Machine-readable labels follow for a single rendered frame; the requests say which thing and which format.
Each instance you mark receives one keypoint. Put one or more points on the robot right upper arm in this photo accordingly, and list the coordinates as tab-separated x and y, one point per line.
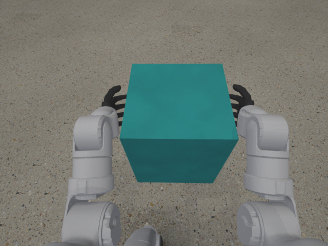
270	223

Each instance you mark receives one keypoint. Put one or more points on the robot right forearm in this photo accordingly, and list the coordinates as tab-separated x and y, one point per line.
267	150

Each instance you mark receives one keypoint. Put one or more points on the left robot shin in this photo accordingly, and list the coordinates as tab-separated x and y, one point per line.
148	226

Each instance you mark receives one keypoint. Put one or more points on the carton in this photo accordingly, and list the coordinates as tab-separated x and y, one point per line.
178	124

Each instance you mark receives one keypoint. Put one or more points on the robot left upper arm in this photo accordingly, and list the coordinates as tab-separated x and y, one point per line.
91	224

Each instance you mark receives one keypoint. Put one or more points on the robot left forearm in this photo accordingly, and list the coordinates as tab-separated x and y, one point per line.
92	171

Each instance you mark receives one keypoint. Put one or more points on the left robot hand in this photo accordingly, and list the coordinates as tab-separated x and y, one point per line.
110	101

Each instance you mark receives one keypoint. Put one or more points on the left robot thigh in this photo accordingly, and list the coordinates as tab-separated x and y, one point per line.
144	237

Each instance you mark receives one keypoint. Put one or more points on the right robot hand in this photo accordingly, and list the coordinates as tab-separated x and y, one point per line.
244	99

